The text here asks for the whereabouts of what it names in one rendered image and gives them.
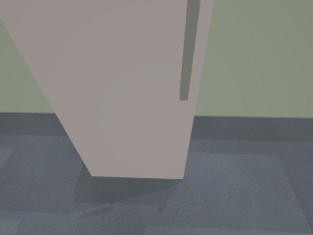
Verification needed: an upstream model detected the handle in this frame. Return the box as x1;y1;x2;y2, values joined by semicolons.
179;0;201;101

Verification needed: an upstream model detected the fridge door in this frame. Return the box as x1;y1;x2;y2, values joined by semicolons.
0;0;210;179

